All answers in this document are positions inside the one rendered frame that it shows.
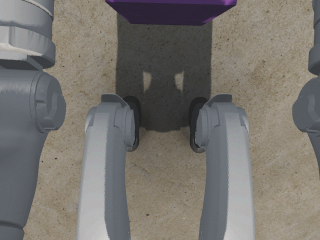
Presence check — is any right robot forearm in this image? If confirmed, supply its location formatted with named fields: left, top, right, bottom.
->
left=308, top=0, right=320, bottom=76

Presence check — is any robot left thigh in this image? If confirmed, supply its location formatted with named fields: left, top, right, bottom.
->
left=76, top=102, right=135, bottom=240

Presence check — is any right robot upper arm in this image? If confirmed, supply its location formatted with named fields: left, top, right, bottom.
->
left=292, top=76, right=320, bottom=179

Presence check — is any robot left foot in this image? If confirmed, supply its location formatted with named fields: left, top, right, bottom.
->
left=123, top=96, right=142, bottom=152

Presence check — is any left robot upper arm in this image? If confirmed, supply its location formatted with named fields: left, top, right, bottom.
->
left=0, top=68, right=67, bottom=240

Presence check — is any left robot forearm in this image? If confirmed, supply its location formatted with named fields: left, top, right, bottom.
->
left=0, top=0, right=56, bottom=71

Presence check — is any carton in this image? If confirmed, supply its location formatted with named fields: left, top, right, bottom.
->
left=105, top=0, right=237, bottom=26

